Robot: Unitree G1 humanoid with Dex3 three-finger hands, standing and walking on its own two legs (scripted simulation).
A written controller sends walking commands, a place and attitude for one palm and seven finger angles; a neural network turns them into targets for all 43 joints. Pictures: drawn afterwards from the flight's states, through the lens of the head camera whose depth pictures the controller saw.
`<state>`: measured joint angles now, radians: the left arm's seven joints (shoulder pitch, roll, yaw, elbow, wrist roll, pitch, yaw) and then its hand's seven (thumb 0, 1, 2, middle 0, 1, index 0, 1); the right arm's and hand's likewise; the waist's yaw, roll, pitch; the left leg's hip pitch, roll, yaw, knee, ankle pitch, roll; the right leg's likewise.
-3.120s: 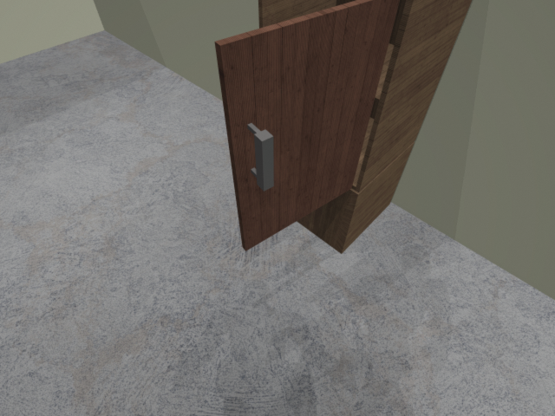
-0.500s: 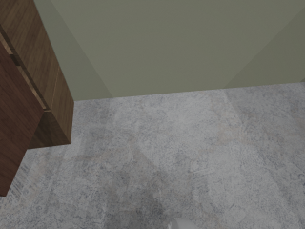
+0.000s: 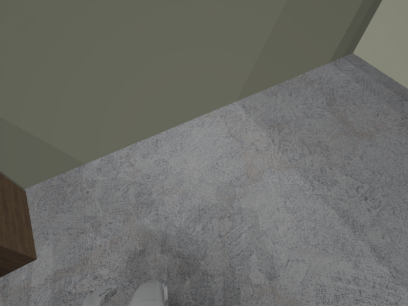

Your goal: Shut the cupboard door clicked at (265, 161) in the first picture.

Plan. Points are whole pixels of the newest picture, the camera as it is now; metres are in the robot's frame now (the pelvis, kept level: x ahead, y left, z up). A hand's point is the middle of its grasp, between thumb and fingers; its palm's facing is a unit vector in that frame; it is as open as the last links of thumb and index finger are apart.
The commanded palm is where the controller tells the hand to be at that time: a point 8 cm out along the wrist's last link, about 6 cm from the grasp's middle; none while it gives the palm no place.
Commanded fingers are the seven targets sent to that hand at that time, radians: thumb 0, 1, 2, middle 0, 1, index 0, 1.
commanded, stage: walk to a spot facing it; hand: left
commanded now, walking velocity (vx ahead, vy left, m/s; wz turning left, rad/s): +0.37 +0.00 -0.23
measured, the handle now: out of the picture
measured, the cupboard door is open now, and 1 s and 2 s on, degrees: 80 80 80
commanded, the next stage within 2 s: turn to face it in 0.70 s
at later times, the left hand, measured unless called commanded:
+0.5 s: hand (128, 230) +0.30 +0.20 -0.16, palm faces -0.11 -0.98 -0.19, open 7.4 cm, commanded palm none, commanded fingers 0.00 0.90 0.90 -0.20 -0.30 -0.20 -0.30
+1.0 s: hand (167, 168) +0.50 +0.12 -0.19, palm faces -0.12 -0.98 -0.16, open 7.3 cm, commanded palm none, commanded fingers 0.00 0.90 0.90 -0.20 -0.30 -0.20 -0.30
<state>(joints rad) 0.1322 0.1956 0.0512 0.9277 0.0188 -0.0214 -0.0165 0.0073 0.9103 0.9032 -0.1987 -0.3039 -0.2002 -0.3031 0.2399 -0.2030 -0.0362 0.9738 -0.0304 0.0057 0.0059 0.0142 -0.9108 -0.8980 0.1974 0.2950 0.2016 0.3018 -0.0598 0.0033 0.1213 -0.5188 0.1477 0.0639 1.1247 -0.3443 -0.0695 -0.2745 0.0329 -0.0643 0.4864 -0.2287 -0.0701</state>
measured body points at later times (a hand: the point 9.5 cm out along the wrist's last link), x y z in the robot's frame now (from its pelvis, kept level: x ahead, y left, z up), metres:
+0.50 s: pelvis +0.22 +0.01 +0.01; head +0.26 +0.00 +0.45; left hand +0.31 +0.25 -0.14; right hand +0.20 -0.23 -0.15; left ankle +0.20 +0.15 -0.74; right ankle +0.26 -0.14 -0.69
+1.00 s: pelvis +0.44 -0.05 -0.01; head +0.47 -0.03 +0.44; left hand +0.51 +0.17 -0.18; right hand +0.46 -0.29 -0.15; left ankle +0.53 +0.03 -0.74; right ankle +0.34 -0.15 -0.73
